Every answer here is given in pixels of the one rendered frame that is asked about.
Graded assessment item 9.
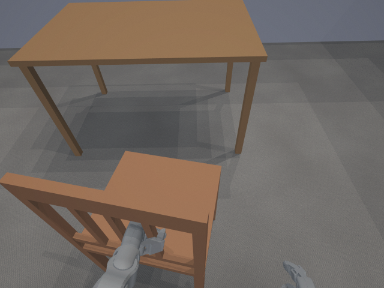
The left robot forearm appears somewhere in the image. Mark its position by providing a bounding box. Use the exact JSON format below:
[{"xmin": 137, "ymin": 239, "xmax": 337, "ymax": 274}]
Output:
[{"xmin": 93, "ymin": 245, "xmax": 140, "ymax": 288}]

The table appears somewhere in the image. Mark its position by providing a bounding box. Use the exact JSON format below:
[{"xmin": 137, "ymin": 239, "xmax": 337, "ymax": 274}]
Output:
[{"xmin": 7, "ymin": 0, "xmax": 268, "ymax": 156}]

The chair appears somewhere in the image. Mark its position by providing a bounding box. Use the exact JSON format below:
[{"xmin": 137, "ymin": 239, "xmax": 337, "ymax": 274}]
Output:
[{"xmin": 0, "ymin": 151, "xmax": 221, "ymax": 288}]

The robot right hand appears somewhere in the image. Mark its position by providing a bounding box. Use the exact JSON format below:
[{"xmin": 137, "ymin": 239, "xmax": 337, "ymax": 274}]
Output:
[{"xmin": 281, "ymin": 260, "xmax": 316, "ymax": 288}]

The robot left hand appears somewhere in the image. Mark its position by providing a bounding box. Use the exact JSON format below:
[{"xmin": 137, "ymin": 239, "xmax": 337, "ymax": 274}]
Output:
[{"xmin": 121, "ymin": 221, "xmax": 167, "ymax": 256}]

